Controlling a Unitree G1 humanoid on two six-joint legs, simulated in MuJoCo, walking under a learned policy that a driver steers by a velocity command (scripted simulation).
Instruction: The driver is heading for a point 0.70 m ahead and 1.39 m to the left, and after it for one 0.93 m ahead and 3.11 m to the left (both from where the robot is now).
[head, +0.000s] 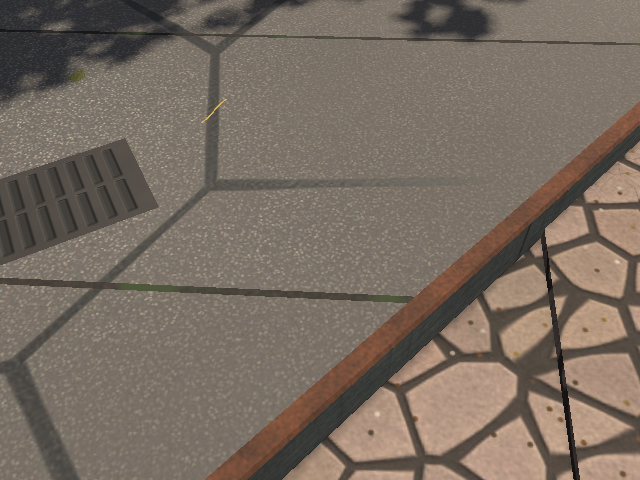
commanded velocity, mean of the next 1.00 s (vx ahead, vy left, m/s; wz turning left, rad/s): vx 0.27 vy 0.00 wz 0.58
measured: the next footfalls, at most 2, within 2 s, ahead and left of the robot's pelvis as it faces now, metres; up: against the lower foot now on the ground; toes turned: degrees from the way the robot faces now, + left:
left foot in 0.24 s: +0.24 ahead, +0.15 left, +0.00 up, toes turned +12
right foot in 0.60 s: +0.48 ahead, -0.01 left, +0.00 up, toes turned +30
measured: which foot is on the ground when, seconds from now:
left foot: up 0.00-0.22, down 0.24-0.74, up 0.76-1.00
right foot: down 0.00-0.24, up 0.26-0.58, down 0.60-1.00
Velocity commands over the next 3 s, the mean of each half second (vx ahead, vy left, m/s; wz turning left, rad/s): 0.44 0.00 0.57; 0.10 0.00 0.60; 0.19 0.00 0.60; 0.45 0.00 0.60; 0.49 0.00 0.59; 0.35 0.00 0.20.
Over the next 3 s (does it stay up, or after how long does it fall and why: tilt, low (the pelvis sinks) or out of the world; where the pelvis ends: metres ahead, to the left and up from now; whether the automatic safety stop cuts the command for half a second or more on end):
stays up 0.74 0.91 0.15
